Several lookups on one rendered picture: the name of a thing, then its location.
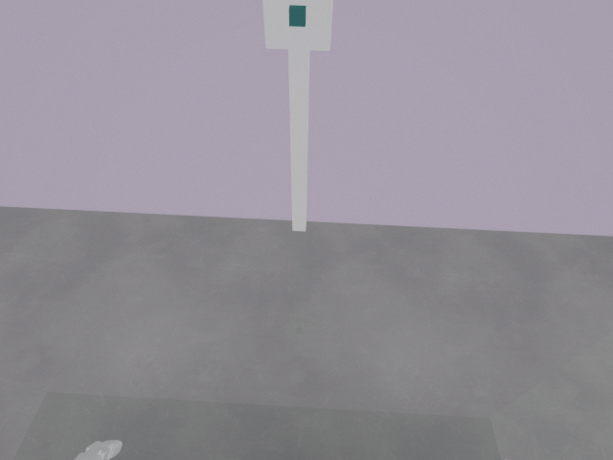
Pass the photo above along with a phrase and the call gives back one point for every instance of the button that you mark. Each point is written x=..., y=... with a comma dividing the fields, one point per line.
x=297, y=16

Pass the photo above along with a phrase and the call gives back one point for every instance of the panel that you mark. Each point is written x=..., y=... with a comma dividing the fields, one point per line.
x=315, y=36

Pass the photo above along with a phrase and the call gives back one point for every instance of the left robot hand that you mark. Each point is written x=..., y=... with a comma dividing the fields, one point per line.
x=101, y=450

